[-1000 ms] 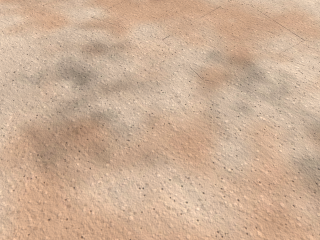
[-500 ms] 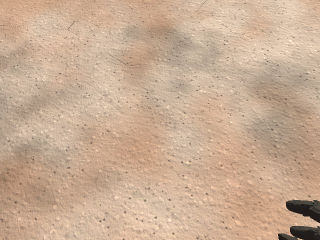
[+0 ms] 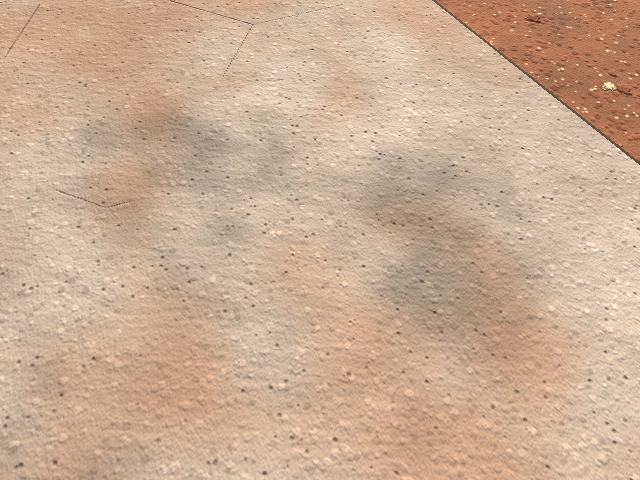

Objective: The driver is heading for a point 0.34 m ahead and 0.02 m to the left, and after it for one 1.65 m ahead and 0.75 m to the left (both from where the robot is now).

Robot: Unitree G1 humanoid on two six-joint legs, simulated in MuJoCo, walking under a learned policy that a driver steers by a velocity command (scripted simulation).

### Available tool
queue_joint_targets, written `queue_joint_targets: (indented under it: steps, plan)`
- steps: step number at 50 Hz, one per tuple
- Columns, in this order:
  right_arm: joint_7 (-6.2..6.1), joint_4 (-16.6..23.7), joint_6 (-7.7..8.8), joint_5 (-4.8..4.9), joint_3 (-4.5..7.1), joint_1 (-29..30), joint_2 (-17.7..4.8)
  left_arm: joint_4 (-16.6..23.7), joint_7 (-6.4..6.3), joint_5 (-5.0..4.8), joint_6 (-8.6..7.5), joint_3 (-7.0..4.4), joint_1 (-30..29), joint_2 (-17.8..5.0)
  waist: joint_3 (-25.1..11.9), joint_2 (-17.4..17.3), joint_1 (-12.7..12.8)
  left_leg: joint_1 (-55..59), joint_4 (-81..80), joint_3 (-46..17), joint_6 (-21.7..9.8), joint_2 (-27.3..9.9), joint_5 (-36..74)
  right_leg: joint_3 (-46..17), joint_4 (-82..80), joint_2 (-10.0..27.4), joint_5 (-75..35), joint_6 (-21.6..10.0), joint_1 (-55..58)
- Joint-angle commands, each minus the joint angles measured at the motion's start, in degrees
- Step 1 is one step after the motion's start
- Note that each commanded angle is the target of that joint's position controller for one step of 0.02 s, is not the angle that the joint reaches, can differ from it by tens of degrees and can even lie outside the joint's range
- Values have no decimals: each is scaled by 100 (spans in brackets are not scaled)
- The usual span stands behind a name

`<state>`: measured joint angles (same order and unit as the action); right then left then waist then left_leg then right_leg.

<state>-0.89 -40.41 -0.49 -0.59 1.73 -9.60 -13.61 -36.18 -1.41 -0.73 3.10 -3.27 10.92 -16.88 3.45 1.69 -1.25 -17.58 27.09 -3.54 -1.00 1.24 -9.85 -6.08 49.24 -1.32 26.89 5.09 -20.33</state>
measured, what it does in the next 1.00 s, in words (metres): walks ahead: right foot, then left foot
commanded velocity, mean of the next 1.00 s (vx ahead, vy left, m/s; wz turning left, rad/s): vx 0.46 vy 0.00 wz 0.15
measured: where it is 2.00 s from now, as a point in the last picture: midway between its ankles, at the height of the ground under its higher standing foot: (117, 253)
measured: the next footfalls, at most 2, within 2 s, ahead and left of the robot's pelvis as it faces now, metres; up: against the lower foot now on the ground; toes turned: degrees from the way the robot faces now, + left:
right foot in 0.08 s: +0.02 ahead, -0.14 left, +0.00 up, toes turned +4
left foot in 0.62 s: +0.17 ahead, +0.14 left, +0.00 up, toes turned +0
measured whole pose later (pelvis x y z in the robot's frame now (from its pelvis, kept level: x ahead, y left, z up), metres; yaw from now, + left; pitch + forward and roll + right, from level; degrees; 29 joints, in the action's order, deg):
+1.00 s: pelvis +0.32 +0.06 -0.01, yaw +12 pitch +3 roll -2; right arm -1.2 -47.1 3.8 2.4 1.0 -32.7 -12.4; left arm -31.9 2.3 -1.3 -8.3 -1.0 -2.8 -14.5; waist 0.0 1.4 -8.3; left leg 4.5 16.2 -11.9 -3.7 1.6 -23.3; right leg -5.5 30.5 0.5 -3.6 2.6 -36.9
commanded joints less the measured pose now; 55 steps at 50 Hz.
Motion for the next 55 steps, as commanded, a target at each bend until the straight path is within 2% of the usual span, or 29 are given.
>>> queue_joint_targets:
  steps: [1,4,5,6,7,8,11,16,17,19,20,22,24,27,30,31,32,33,34,36,39,42,47,49,51,52,53,54,55]
  plan:
    - [-31,306,17,32,260,-12,-1055,307,12,-31,-145,-92,-33,-373,-827,-1397,-100,979,-727,-1329,-1097,-1184,579,370,-1344,23,-338,-78,280]
    - [-18,176,68,126,188,-239,-917,81,35,83,-194,-90,290,-406,-801,-1028,79,360,-517,-1167,-645,-1026,491,225,-2834,124,-1778,-478,1403]
    - [23,205,156,29,140,-244,-803,149,5,172,-203,-113,316,-635,-927,-500,30,-53,-166,-864,-342,-851,327,-262,-2659,649,-2508,-687,1826]
    - [63,266,242,-32,80,-287,-508,-9,32,221,-216,-149,211,-748,-904,658,-239,51,-35,-92,-15,-252,-319,-499,-2494,851,-2173,-1005,1260]
    - [74,260,272,-116,76,13,-585,86,81,222,-259,-47,31,-323,-751,611,-51,360,54,-24,202,-209,-291,-532,-2691,807,-1540,-1087,806]
    - [89,244,273,-107,94,143,-603,52,97,260,-296,15,11,-141,-611,517,-22,455,42,-41,235,-205,-139,-474,-2753,715,-1119,-970,613]
    - [58,161,209,-47,115,75,-612,-36,80,198,-404,3,184,-279,-252,360,6,479,84,-113,142,-248,208,-322,-2683,529,-1133,-758,330]
    - [27,-6,197,-17,126,-31,-571,-106,36,161,-436,38,359,-218,-231,75,32,547,103,-124,147,-263,385,-266,-2570,445,-1346,-753,337]
    - [19,-89,183,1,129,-150,-555,-181,20,131,-413,-6,610,-323,-459,164,115,482,361,163,150,-16,-581,-301,-2719,409,-239,-864,504]
    - [49,69,255,190,197,223,-677,-209,24,39,-390,-163,1039,-846,155,767,441,-939,1441,668,114,244,-1882,-1708,-3683,1251,2541,-1544,669]
    - [75,272,360,319,198,594,-682,-238,15,-11,-455,-211,1085,-1024,659,991,543,-1593,2016,418,-39,-53,-1775,-2659,-4170,1854,2967,-1946,596]
    - [148,392,577,373,224,727,-734,-289,2,-30,-670,-159,1095,-797,900,783,503,-2902,2570,-44,-297,-565,-1714,-3023,-4258,2214,2031,-2166,1476]
    - [240,351,708,288,172,637,-671,-251,50,-49,-731,-141,972,-662,427,523,475,-2786,1937,17,-372,-717,-1350,-2241,-4058,1948,929,-1906,2047]
    - [354,205,735,218,122,359,-602,-129,147,-95,-704,-184,667,-823,-29,642,282,-663,925,650,-166,-297,-644,-963,-3938,1282,24,-1649,1007]
    - [264,-250,642,292,273,-1097,-892,-109,204,-31,-730,-100,602,-644,-322,343,-482,1592,715,1039,-112,90,-345,-433,-2907,995,-612,-1479,-291]
    - [199,-480,644,293,384,-2144,-1146,-34,217,51,-778,-11,405,-377,-683,-216,-1046,2717,521,491,-290,-286,-695,17,-1150,625,-1308,-1231,-987]
    - [189,-531,657,129,476,-2817,-1904,346,164,92,-910,143,386,204,-1100,-2146,-965,3444,-616,-2564,-1059,-1757,-2678,454,1545,4,125,-808,-2301]
    - [297,-319,741,94,368,-2412,-1628,506,124,-176,-1030,107,522,-25,-1058,-1877,-653,3289,-1800,-4954,-1607,-2257,-4423,-116,2529,-99,160,-823,-3266]
    - [304,-192,751,84,306,-1864,-1419,554,152,-346,-1097,35,140,-360,-337,-1131,-464,2902,-1807,-4654,-1610,-2397,-4385,-72,2954,335,-333,-938,-3947]
    - [307,-70,668,22,219,-1578,-1156,452,188,-60,-1156,65,-77,-331,-85,-295,-271,2022,-1560,-3275,-1449,-1803,-2898,-10,2406,675,-1069,-956,-3520]
    - [203,-5,580,68,115,-1444,-833,449,276,52,-1103,33,-81,-291,177,-621,41,1059,-1900,-2364,-1390,-1229,-1920,98,1359,731,-1682,-668,-2792]
    - [48,-40,579,143,148,-1594,-913,611,258,100,-1112,62,-684,-262,326,-489,-43,681,-2052,-1814,-1387,-1022,-787,245,146,498,-2514,-323,-2471]
    - [-67,-240,546,318,178,-1958,-917,879,366,-46,-1230,90,-1869,-167,378,-728,-351,334,-1901,-1552,-1146,-846,-338,322,-1694,26,-3333,-197,-1038]
    - [-88,-307,498,351,200,-1975,-921,909,364,-114,-1244,13,-1972,-320,327,-858,-308,715,-1657,-1755,-1038,-974,-13,190,-2054,14,-3179,-218,-696]
    - [-93,-322,421,321,249,-1905,-997,889,323,-161,-1263,-117,-1659,-582,82,-1076,-52,1108,-1059,-1834,-891,-1058,1526,244,-2172,-29,-2591,-357,-151]
    - [-60,-282,379,235,269,-1838,-1060,769,255,-184,-1254,-252,-993,-824,-442,-1140,323,1138,-144,-1689,-752,-857,2698,384,-2190,-105,-2213,-522,741]
    - [-26,-71,347,115,263,-1498,-1100,552,169,-187,-1211,-346,261,-984,-1354,-1155,1016,367,1358,-1541,-546,-597,2773,116,-1857,325,-1956,-760,2506]
    - [0,181,409,-148,89,-1472,-507,343,75,-141,-1093,-422,1755,-1372,-2684,-173,1418,-821,3373,-1185,-490,-198,794,-1106,-1483,1484,-445,-956,4627]
    - [51,416,519,385,-88,-2466,60,172,225,54,-1077,-417,1624,-1618,-3548,2756,586,-2651,5161,-924,-310,190,-2198,-4693,-3008,2792,2297,-1854,5767]
Over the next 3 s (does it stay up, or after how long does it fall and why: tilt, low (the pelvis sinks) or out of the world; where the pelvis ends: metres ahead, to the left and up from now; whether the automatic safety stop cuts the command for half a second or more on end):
stays up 1.71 0.90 -0.01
